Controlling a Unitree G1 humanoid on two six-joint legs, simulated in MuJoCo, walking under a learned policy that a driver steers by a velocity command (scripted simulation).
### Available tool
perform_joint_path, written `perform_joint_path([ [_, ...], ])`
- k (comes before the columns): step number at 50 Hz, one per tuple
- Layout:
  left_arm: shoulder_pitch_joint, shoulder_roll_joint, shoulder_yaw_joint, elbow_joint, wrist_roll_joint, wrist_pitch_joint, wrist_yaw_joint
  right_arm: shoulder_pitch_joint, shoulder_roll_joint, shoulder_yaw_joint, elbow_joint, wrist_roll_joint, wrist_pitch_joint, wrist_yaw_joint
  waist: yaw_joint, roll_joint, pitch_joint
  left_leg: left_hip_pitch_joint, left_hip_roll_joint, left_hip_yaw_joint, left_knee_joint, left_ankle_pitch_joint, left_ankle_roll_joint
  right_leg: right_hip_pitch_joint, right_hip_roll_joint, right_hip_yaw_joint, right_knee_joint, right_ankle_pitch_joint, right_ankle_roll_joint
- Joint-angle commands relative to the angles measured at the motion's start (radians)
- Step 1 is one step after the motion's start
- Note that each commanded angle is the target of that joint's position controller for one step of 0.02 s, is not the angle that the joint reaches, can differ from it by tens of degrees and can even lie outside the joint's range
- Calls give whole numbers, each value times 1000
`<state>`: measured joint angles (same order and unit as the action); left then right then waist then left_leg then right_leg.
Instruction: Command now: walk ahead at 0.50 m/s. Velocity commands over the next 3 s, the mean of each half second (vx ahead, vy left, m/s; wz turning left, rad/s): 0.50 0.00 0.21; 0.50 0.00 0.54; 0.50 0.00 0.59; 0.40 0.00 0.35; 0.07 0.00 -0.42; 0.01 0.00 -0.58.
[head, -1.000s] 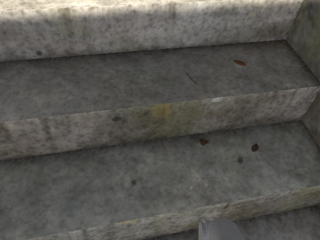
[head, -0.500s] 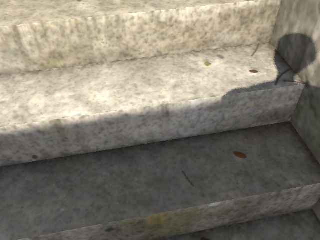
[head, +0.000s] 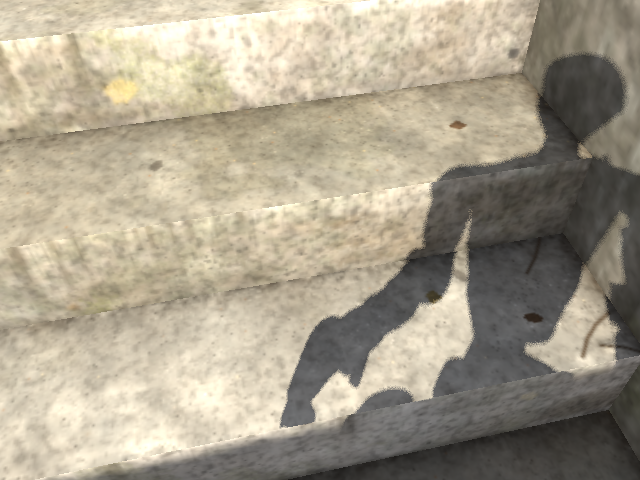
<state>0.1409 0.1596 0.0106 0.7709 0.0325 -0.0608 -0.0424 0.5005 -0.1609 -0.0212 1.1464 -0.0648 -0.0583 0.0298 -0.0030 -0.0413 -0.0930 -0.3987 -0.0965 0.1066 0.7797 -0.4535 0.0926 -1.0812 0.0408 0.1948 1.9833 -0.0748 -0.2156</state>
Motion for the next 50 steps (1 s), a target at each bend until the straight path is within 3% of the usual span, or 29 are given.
perform_joint_path([
  [1,-79,22,-28,-62,4,25,-50,-114,48,40,-100,-62,-28,48,46,162,51,-13,250,-337,-454,362,188,-255,-40,-115,261,-133,-76],
  [2,-98,-132,-41,-121,-11,8,35,-49,-13,5,-70,62,-76,-12,46,90,183,21,282,-316,-522,228,137,-220,-41,-149,173,-153,37],
  [3,-170,-141,-55,-131,-18,0,70,24,8,27,-36,74,-90,-29,3,50,224,49,289,-348,-550,256,145,-322,-48,-202,290,-231,66],
  [5,-306,-119,-59,-225,-2,10,80,83,-45,15,-28,52,-102,-50,-21,54,260,208,308,-341,-591,254,119,-455,-97,-231,238,-357,80],
  [6,-470,17,-68,-257,2,57,14,322,63,65,69,-94,-60,24,-93,126,-113,395,242,-309,-430,305,73,-510,-77,-141,2,-228,-58],
  [8,-597,-10,-72,-306,46,93,-26,236,24,49,8,-68,-21,66,-56,173,-23,126,240,-215,-658,581,134,-198,-103,-372,-385,-198,-93],
  [9,-742,-46,-98,-359,24,104,-45,207,-25,38,12,-23,-23,96,-46,214,3,-148,262,-242,-766,858,187,138,-64,-350,-559,-431,-41],
  [10,-625,-76,-104,-314,-5,103,-72,157,-122,33,-24,-4,-51,111,34,336,-52,-171,335,-232,-727,1474,251,387,3,-428,-440,-286,44],
  [11,-508,14,-78,-265,-33,105,-71,100,-167,18,-43,9,-74,125,108,263,-80,-1,341,-181,-634,1839,218,427,39,-402,-605,-165,54],
  [12,-337,66,-59,-185,-23,112,-62,44,-241,-10,-62,58,-87,120,164,254,-153,248,355,-175,-498,2030,179,457,92,-389,-867,-204,71],
  [13,-143,100,-36,-106,3,111,-38,33,-238,-28,-66,51,-91,114,187,173,-215,240,345,-195,-264,1977,113,668,60,-271,-1028,-106,37],
  [14,92,100,-41,-19,-2,107,-24,187,-101,0,-50,-26,-84,128,172,-62,-516,-111,260,-251,39,1475,75,1199,-150,137,-1103,195,-141],
  [15,376,162,-18,65,33,131,-25,229,-76,-10,-6,-22,-51,149,249,-261,-592,-264,51,-348,489,522,60,1278,-359,671,-1462,32,-287],
  [17,251,220,22,180,7,38,-7,28,-4,-34,-16,28,-39,116,162,-117,-72,-637,39,-444,1123,626,53,854,-322,590,-1577,-537,-131],
  [20,-39,-132,-75,252,-11,2,-17,-131,56,-5,-95,28,3,52,-26,120,-111,-743,97,-399,1299,587,168,743,-295,175,-1546,-91,-52],
  [22,-26,-165,-79,281,9,-29,-9,-153,89,8,-115,23,35,57,-95,106,-75,-791,146,-315,1258,562,184,707,-229,-99,-1565,98,3],
  [25,115,-94,-58,327,62,-38,-6,-325,113,45,-188,48,55,90,-74,-58,-4,-969,159,-168,1624,307,217,719,-251,-204,-1695,-2,-31],
  [29,251,-61,-75,407,124,-48,-16,-567,63,80,-358,60,54,43,-58,33,43,-1142,227,-155,1348,250,279,813,-273,-282,-1820,-179,18],
  [32,298,35,-72,373,86,-41,-46,-851,-33,72,-506,56,105,38,23,12,37,-827,240,-3,847,111,201,677,-303,-352,-2041,-100,7],
  [33,298,116,-52,377,50,-51,-65,-882,14,83,-530,41,122,74,-25,-70,27,-493,176,104,812,102,178,509,-297,-364,-2068,424,-48],
  [35,328,252,-21,357,11,-81,-70,-671,15,73,-473,48,124,103,-141,-87,-66,-416,79,121,663,227,132,844,-352,-413,-1843,1357,-48],
  [37,352,268,10,356,-21,-85,-64,-466,-30,50,-408,22,94,82,-174,-148,-81,-387,-10,134,308,157,107,1211,-362,-420,-1646,1562,2],
  [38,432,207,7,341,48,-83,-62,-387,-98,34,-368,46,93,52,-120,-76,-274,-10,34,-65,422,575,181,978,-324,-388,-1452,1562,66],
  [39,433,200,15,324,65,-71,-81,-255,-132,25,-336,49,115,41,-179,-22,-372,196,63,-292,209,458,206,798,-240,-316,-1246,1247,65],
  [40,380,87,4,298,94,-41,-123,-79,-214,-2,-243,20,131,22,-221,213,-334,376,184,-642,-152,275,281,445,-89,-233,-933,327,86],
  [41,346,86,25,309,50,-19,-133,-25,-282,-51,-228,6,113,23,-234,254,-228,229,259,-910,-364,-17,277,293,0,-26,-320,156,103],
  [45,149,-8,-3,198,28,-25,-47,-294,-23,3,-140,34,14,48,3,28,-9,-15,214,-643,-310,49,196,-69,7,81,46,152,24],
  [46,163,9,-7,188,28,-11,-29,-325,12,22,-125,3,10,61,46,4,-42,-34,192,-534,-311,188,176,-80,-18,30,35,164,27],
  [50,68,13,-27,146,13,18,-41,-180,-55,11,-84,-30,-7,48,6,136,7,-72,164,-404,-408,175,169,-205,-52,-140,240,-167,77],
])
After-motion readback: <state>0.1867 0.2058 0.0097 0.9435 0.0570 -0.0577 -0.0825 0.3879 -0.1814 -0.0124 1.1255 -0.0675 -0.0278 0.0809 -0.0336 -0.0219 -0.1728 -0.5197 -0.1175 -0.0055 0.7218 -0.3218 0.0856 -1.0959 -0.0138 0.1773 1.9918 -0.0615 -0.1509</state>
